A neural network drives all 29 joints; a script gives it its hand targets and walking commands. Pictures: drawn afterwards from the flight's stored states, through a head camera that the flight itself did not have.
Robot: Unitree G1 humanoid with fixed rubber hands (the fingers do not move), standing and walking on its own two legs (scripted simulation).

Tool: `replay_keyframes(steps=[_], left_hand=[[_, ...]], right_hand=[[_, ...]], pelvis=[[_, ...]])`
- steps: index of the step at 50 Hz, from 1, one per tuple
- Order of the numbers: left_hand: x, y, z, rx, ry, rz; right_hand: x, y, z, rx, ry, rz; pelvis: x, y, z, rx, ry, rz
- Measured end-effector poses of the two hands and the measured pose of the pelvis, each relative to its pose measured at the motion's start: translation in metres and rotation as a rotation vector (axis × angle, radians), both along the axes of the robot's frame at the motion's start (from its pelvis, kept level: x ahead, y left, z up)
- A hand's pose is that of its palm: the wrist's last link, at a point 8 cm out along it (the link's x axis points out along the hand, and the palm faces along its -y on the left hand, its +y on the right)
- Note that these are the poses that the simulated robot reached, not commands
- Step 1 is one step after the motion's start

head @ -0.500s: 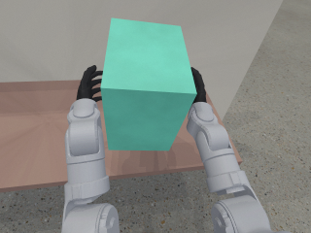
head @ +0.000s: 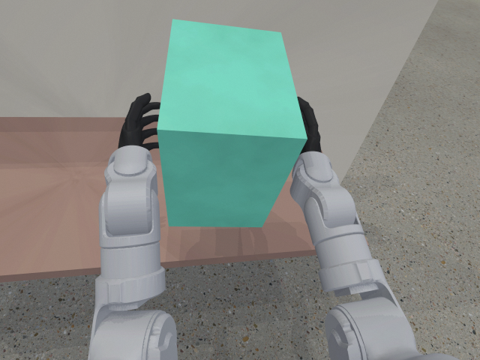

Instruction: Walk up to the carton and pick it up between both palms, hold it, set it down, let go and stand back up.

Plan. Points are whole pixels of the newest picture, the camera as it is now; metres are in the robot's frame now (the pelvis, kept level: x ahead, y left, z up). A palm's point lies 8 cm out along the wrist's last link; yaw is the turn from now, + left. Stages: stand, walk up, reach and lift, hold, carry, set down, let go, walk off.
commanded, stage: hold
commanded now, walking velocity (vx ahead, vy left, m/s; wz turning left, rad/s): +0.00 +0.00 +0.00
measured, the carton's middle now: (222, 134) +0.42 +0.01 +0.18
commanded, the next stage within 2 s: set down in 0.80 s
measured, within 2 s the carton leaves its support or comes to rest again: neither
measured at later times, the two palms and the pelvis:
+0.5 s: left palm (132, 148) +0.37 +0.14 +0.19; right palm (302, 149) +0.37 -0.11 +0.18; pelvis +0.02 +0.00 +0.00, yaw +0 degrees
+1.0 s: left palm (135, 145) +0.37 +0.14 +0.19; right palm (306, 147) +0.37 -0.12 +0.19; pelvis +0.02 +0.00 +0.00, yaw +0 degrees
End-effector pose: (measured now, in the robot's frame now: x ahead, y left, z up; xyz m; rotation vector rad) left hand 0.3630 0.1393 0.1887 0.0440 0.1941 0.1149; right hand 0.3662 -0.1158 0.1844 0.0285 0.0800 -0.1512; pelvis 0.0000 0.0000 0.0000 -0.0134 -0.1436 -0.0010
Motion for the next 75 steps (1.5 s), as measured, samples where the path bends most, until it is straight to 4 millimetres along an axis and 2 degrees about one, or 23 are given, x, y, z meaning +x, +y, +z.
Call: replay_keyframes(steps=[7,19,44,52,58,68,71,75], left_hand=[[0.011,-0.005,0.006,-0.014,-0.010,-0.010],[0.005,0.002,-0.004,-0.011,-0.012,-0.008],[0.004,-0.001,0.001,-0.011,-0.019,-0.011],[0.006,0.001,0.001,-0.016,-0.068,-0.027],[0.015,0.004,-0.021,-0.008,-0.057,-0.060],[0.034,0.003,-0.090,-0.004,0.014,-0.070],[0.041,-0.001,-0.096,-0.014,0.006,-0.080],[0.050,-0.006,-0.090,-0.010,-0.024,-0.095]], right_hand=[[0.009,-0.006,0.009,-0.008,-0.011,-0.009],[0.005,0.002,-0.001,0.006,-0.014,-0.004],[0.002,-0.001,0.000,0.008,-0.022,-0.011],[0.002,0.000,0.004,0.017,-0.085,-0.024],[0.009,0.003,-0.004,0.003,-0.149,-0.018],[0.030,0.004,-0.060,-0.027,-0.099,-0.017],[0.033,0.000,-0.066,-0.027,-0.104,-0.028],[0.037,-0.005,-0.065,-0.014,-0.130,-0.048]], pelvis=[[0.007,-0.004,0.000,-0.001,-0.001,-0.001],[0.022,-0.002,0.001,-0.002,-0.021,0.007],[0.021,-0.002,0.001,-0.001,-0.031,0.000],[0.020,-0.002,0.000,0.001,-0.043,0.002],[0.024,0.000,0.001,0.007,-0.044,0.000],[0.042,0.006,0.003,0.011,0.022,-0.002],[0.049,0.009,0.004,0.010,0.066,-0.006],[0.056,0.012,0.004,0.010,0.095,-0.013]])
